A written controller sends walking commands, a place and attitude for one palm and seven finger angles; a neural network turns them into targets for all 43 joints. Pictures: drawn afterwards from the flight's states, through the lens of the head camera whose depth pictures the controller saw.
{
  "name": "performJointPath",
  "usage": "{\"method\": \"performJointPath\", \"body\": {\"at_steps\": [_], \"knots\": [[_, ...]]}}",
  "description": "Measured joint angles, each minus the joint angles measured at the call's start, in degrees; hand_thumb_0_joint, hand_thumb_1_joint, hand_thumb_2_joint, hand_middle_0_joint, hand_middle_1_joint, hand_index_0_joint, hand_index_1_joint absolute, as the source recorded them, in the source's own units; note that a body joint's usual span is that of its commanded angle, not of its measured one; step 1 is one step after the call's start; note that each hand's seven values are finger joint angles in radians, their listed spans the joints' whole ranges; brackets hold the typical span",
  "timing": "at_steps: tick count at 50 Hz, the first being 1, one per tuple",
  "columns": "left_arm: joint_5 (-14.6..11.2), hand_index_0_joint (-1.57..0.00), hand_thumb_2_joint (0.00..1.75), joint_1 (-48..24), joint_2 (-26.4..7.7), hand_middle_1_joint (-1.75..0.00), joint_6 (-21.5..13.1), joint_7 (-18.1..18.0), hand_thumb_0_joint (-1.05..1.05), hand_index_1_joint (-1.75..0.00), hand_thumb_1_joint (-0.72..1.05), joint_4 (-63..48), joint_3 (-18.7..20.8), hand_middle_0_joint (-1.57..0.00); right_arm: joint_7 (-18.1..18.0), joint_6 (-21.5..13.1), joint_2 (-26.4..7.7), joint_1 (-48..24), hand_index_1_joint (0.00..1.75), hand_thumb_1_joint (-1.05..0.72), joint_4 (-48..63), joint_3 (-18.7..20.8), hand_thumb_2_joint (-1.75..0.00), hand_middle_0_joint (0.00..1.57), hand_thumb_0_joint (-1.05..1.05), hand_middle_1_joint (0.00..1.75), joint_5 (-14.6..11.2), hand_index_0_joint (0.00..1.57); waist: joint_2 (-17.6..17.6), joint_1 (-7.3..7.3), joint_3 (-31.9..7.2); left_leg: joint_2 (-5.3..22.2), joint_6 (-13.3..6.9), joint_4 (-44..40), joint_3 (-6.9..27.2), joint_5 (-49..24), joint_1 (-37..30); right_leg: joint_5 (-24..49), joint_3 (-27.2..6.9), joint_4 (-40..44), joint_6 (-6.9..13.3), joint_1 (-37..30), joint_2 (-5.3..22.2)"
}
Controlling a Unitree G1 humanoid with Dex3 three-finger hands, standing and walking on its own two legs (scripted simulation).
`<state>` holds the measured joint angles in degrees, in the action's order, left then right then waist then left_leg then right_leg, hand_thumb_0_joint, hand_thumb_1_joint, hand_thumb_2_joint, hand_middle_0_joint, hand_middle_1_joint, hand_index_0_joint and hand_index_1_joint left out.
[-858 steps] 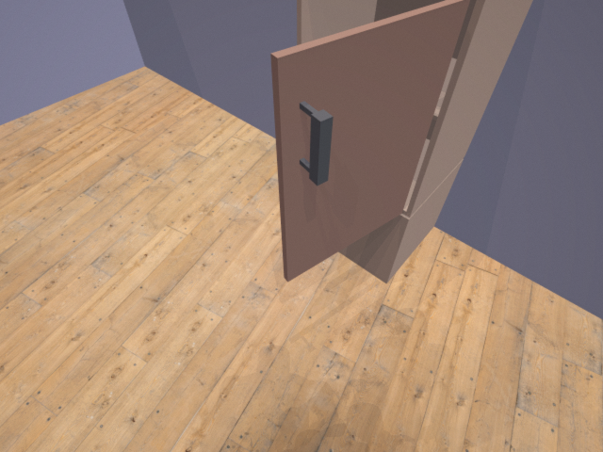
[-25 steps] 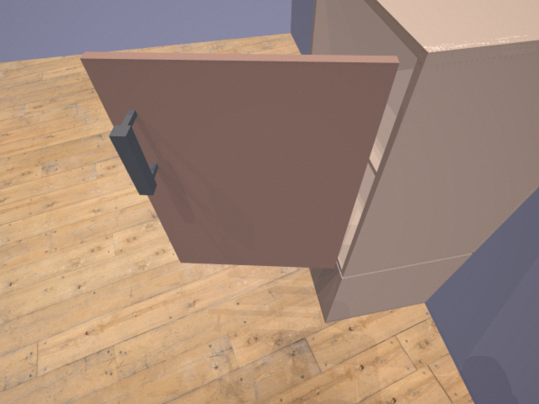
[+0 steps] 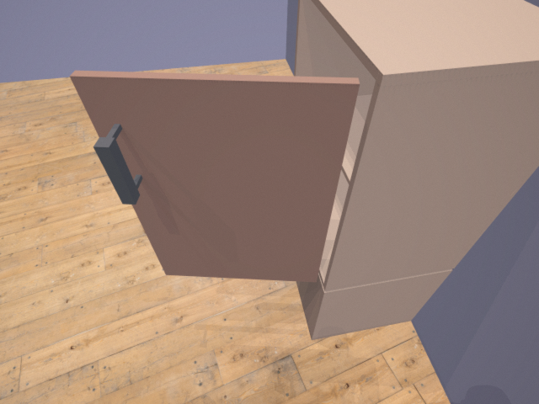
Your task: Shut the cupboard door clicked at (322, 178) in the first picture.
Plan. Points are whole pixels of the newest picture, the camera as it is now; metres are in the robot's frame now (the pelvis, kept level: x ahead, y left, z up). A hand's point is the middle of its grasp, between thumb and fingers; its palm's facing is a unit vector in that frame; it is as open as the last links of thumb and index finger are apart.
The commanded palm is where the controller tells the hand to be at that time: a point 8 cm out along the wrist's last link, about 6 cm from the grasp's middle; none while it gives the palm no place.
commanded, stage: come to a stop and stand still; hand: left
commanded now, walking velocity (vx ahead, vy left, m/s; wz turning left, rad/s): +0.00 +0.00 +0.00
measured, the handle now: (123, 164) +0.47 +0.29 +0.09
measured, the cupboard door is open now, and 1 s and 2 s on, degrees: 76 76 76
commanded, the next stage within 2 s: look again from close up in 0.28 s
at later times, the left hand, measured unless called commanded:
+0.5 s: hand out of the picture -0.03 +0.16 -0.18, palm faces +0.03 -0.98 -0.19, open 7.3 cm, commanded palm none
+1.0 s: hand out of the picture -0.02 +0.21 -0.18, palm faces +0.01 -0.98 -0.19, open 7.3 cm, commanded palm +0.08 +0.26 -0.08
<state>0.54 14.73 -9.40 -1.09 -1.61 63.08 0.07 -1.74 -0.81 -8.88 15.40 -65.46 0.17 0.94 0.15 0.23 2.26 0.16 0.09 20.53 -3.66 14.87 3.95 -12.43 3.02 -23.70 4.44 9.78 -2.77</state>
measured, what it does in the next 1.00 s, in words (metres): stands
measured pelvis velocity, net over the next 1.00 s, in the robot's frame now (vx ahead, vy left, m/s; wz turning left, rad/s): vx -0.01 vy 0.04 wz -0.01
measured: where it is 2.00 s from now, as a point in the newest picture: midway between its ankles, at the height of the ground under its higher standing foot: outside the picture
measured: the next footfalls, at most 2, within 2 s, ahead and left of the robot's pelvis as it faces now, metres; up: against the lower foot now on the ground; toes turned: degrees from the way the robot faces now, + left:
none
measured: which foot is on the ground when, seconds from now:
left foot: down 0.00-1.00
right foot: down 0.00-1.00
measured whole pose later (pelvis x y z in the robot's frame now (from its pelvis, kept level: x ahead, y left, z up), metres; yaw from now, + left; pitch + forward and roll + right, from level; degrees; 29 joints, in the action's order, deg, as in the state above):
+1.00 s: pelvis -0.01 +0.04 +0.00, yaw -1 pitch +0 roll +0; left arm 0.6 17.3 -7.4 -1.1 -2.0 63.3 -0.8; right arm -1.2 -1.5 -8.1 20.0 -63.7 -1.3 0.8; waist 1.2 0.1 1.8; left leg -3.1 -3.5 24.9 -3.9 16.1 8.9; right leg -13.2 1.2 -27.7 1.2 14.5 -0.2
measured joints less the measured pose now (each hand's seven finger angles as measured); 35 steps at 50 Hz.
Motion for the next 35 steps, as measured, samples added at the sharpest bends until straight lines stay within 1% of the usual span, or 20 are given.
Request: {"method": "performJointPath", "body": {"at_steps": [13,19,20,21,23,26,28,32,35], "knots": [[-0.1,-0.20,0.90,4.2,2.1,-0.29,-0.3,0.1,0.01,-0.30,0.91,1.7,-0.6,-0.20,0.0,0.4,1.4,2.4,0.30,-0.91,-1.0,-0.5,-0.89,0.20,0.00,0.29,-0.2,0.20,0.0,0.53,0.0,1.2,1.0,0.3,1.0,-0.3,0.9,1.3,1.1,2.2,1.0,-0.4,-1.2],[-0.1,-0.20,0.90,4.3,2.6,-0.29,-0.4,-0.1,0.01,-0.30,0.91,1.6,-0.5,-0.20,-0.1,0.3,2.2,3.2,0.30,-0.91,-1.1,-0.6,-0.89,0.20,0.00,0.29,-0.2,0.20,0.0,0.51,-0.4,1.4,1.1,0.7,1.2,-0.2,1.3,1.3,1.3,2.3,1.1,-0.4,-1.3],[0.1,-0.20,0.90,4.1,2.8,-0.29,-0.8,-0.6,0.01,-0.30,0.91,1.5,-0.5,-0.20,0.1,0.3,2.1,3.1,0.30,-0.91,-1.0,-0.5,-0.89,0.20,0.00,0.29,-0.2,0.20,0.2,0.60,-0.3,1.9,1.1,2.8,0.8,0.6,2.5,1.5,1.3,2.3,0.7,0.0,-1.5],[0.3,-0.20,0.90,4.0,3.1,-0.29,-1.2,-1.0,0.01,-0.30,0.91,1.1,-0.4,-0.20,0.1,0.7,1.9,2.8,0.30,-0.91,-0.1,-0.3,-0.89,0.20,0.00,0.29,-0.4,0.20,0.6,0.52,-0.1,2.1,0.9,6.2,1.1,3.0,4.3,1.9,1.3,2.3,0.4,0.5,-1.8],[0.4,-0.20,0.90,3.9,3.7,-0.29,-1.6,-1.3,0.00,-0.30,0.91,0.4,-0.4,-0.20,0.0,0.9,1.3,2.4,0.30,-0.91,2.2,0.2,-0.89,0.20,0.00,0.29,-0.5,0.20,1.8,-0.01,0.3,2.2,0.4,11.1,2.0,5.9,7.0,2.2,1.2,1.8,0.6,1.4,-2.2],[0.6,-0.20,0.90,3.8,3.8,-0.29,-1.2,-1.0,0.01,-0.30,0.91,0.4,-0.6,-0.20,0.1,0.6,0.3,2.5,0.30,-0.91,4.3,0.7,-0.89,0.20,0.00,0.29,-0.4,0.20,3.8,-1.08,-0.5,2.0,0.1,10.4,2.5,4.2,7.4,1.2,1.3,-0.8,0.7,2.8,-2.5],[0.5,-0.20,0.90,3.4,3.2,-0.29,-0.7,-0.9,0.01,-0.30,0.92,0.6,-0.4,-0.20,0.3,0.4,0.5,2.9,0.30,-0.91,4.5,0.7,-0.89,0.20,0.00,0.29,-0.1,0.20,3.7,-1.52,-1.2,1.3,-0.4,10.4,2.3,3.1,7.1,0.1,1.1,-2.8,0.2,3.3,-1.7],[0.3,-0.20,0.90,2.7,1.9,-0.29,0.0,-0.6,0.01,-0.30,0.92,0.0,0.0,-0.20,0.5,0.0,1.3,4.7,0.30,-0.91,4.6,-0.2,-0.89,0.20,0.00,0.29,0.4,0.20,2.5,-1.26,-3.1,-0.5,-1.5,8.7,1.2,3.0,5.9,-0.5,0.0,-4.2,-1.0,3.8,0.1],[0.2,-0.20,0.90,2.1,1.3,-0.29,0.0,-0.4,0.01,-0.30,0.92,-0.9,0.0,-0.20,0.6,-0.2,1.7,5.6,0.30,-0.91,4.3,-0.7,-0.89,0.20,0.00,0.29,0.5,0.20,2.2,-0.88,-3.4,-1.6,-2.2,7.1,0.5,2.1,5.5,-0.4,-0.8,-4.4,-1.6,4.3,1.0]]}}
